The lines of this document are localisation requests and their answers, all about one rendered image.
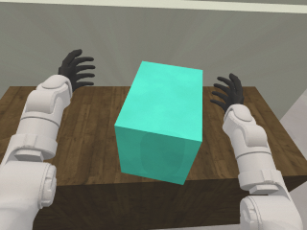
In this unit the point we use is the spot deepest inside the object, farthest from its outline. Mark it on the robot right forearm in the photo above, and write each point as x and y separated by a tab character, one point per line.
257	172

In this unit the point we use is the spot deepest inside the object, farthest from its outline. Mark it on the right robot upper arm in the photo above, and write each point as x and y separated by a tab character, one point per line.
268	212

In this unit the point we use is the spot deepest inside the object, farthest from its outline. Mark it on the pedestal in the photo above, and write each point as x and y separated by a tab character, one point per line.
93	194

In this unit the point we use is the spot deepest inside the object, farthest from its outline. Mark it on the robot right hand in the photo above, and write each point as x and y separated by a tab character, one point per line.
234	92

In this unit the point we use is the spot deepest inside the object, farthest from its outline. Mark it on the left robot upper arm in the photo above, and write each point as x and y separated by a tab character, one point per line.
25	187

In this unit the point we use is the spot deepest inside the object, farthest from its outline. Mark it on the robot left hand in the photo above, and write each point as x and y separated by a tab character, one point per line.
69	69

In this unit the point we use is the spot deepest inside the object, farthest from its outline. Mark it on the robot left forearm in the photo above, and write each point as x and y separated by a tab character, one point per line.
36	135

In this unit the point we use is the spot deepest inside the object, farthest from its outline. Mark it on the carton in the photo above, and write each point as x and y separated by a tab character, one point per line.
159	128

